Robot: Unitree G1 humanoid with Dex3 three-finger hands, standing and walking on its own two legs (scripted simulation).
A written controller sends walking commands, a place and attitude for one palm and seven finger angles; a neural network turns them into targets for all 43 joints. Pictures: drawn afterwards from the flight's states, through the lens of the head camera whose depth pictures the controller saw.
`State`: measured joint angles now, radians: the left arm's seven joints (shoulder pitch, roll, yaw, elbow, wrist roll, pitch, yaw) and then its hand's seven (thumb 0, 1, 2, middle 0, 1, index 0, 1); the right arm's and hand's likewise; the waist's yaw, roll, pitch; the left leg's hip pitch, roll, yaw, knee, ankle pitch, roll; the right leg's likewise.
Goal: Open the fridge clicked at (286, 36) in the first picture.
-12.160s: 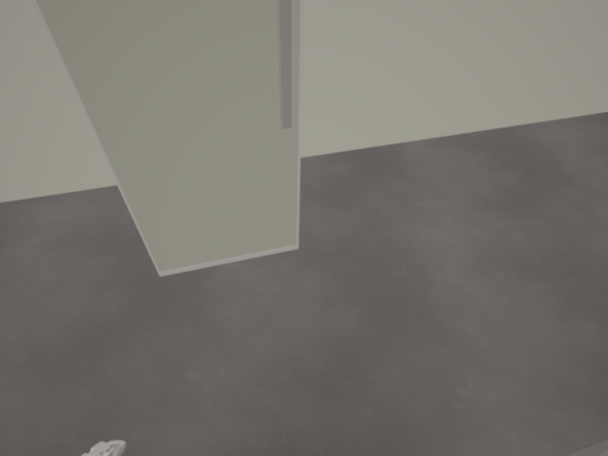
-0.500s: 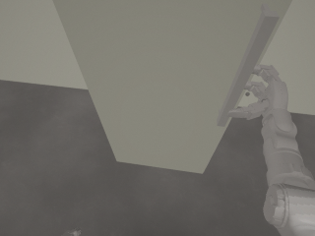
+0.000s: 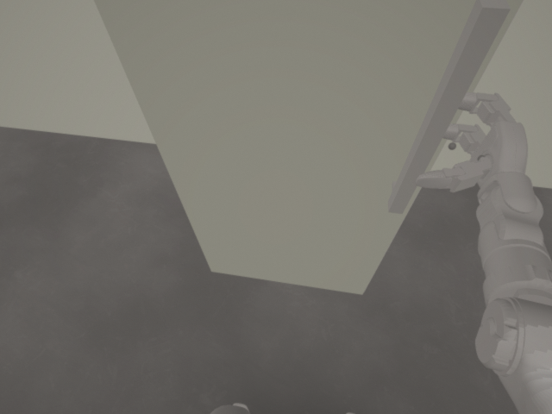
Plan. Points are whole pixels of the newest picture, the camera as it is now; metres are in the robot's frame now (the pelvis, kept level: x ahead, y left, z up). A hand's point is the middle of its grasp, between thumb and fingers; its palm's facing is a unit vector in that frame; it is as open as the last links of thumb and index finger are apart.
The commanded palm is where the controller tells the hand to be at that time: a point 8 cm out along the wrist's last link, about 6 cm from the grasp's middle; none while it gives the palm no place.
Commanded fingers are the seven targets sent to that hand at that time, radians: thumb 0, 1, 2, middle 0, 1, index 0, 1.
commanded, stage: slide the fingers in behind the handle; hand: right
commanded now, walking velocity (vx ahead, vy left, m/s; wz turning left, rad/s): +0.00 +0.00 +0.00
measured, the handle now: (427, 126) +0.53 -0.13 +0.12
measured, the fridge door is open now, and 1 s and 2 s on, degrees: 0 0 0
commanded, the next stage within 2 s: grip the handle and tug to test in 1.86 s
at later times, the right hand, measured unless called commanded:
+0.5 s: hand (438, 149) +0.48 -0.14 +0.13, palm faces -0.01 +1.00 +0.02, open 14.0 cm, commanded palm +0.45 -0.20 +0.13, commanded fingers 0.00 0.50 -0.30 0.30 1.20 0.30 1.20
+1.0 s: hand (423, 150) +0.47 -0.12 +0.13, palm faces +0.00 +1.00 +0.01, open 14.0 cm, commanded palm +0.44 -0.18 +0.13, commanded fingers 0.00 0.50 -0.30 0.30 1.20 0.30 1.20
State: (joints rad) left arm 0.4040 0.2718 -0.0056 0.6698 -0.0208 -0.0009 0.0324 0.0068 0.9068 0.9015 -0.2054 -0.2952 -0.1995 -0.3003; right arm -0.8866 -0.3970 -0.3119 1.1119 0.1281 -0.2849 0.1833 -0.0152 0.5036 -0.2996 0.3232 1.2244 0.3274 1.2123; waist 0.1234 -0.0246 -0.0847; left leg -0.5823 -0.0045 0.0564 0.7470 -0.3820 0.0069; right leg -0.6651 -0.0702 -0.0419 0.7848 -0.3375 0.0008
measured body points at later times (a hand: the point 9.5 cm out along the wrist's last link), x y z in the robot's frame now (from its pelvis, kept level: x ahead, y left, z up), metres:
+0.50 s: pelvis +0.00 +0.00 +0.00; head +0.06 +0.00 +0.45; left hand +0.03 +0.26 -0.12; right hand +0.47 -0.20 +0.13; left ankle -0.01 +0.12 -0.71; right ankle +0.02 -0.12 -0.71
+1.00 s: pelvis +0.00 +0.01 +0.00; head +0.05 +0.01 +0.45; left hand +0.06 +0.27 -0.12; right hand +0.46 -0.18 +0.13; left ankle -0.01 +0.12 -0.71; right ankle +0.02 -0.12 -0.71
